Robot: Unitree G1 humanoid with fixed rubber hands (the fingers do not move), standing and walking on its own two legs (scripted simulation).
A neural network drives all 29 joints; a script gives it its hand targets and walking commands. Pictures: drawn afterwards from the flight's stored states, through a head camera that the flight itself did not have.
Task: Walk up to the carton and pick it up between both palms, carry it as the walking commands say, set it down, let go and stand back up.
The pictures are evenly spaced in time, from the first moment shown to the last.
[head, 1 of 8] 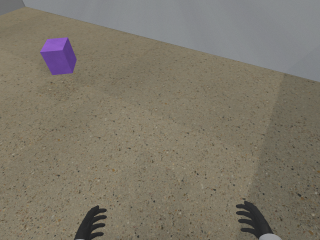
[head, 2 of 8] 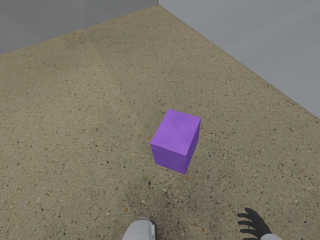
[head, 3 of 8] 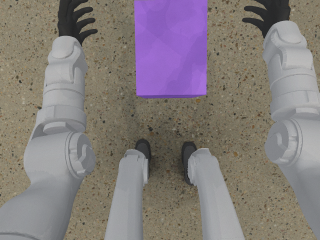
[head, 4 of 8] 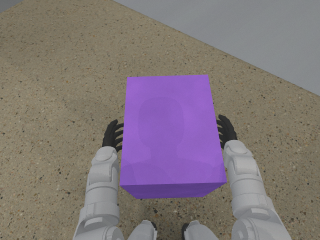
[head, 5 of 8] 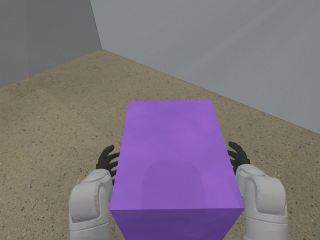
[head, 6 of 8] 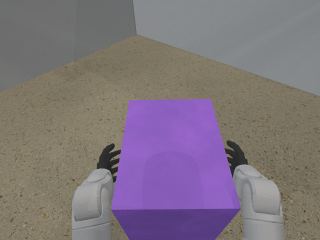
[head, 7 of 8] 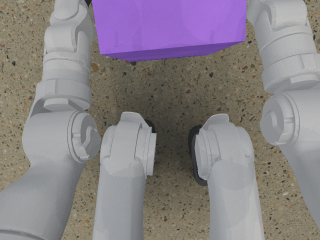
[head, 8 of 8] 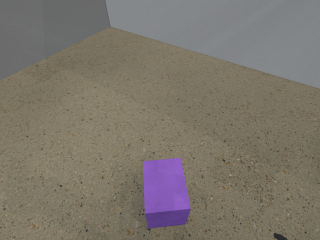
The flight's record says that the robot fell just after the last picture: no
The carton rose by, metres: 0.69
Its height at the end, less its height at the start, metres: +0.00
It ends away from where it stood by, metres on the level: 0.78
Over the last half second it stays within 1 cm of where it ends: yes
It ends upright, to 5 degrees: yes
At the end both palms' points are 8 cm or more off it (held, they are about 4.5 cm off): yes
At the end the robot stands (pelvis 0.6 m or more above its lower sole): yes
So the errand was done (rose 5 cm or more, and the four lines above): yes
